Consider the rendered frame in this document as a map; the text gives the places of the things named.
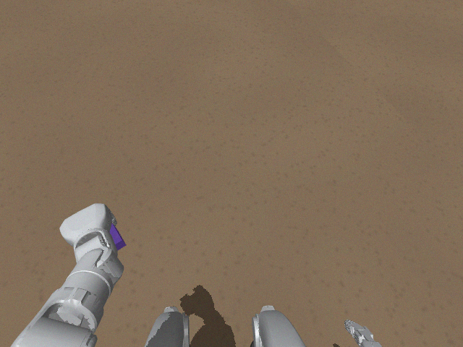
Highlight right robot hand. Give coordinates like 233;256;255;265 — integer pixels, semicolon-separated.
344;320;382;347

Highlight small box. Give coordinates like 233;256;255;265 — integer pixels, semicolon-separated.
109;223;126;251

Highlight left robot hand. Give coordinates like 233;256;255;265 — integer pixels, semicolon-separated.
59;203;117;247

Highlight left robot arm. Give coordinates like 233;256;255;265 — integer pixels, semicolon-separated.
10;228;124;347

